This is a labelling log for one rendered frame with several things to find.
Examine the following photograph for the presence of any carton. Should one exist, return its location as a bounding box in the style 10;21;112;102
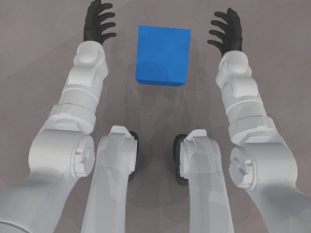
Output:
135;25;191;86

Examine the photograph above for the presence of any robot right upper arm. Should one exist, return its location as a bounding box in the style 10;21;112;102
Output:
228;142;311;233

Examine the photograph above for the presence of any robot left hand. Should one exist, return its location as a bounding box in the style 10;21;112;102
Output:
83;0;117;46

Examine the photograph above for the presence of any robot left foot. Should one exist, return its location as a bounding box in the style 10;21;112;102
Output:
127;131;139;183

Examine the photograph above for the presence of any robot right hand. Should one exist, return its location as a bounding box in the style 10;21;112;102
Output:
207;8;243;58

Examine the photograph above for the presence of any robot left upper arm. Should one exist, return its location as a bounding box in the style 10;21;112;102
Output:
0;128;95;233

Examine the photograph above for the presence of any right robot forearm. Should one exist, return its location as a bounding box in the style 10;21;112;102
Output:
216;50;297;178

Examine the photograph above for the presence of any robot right shin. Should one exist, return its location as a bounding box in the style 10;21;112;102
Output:
179;129;222;179

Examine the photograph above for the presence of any left robot forearm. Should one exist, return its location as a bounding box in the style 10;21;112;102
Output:
28;41;109;169

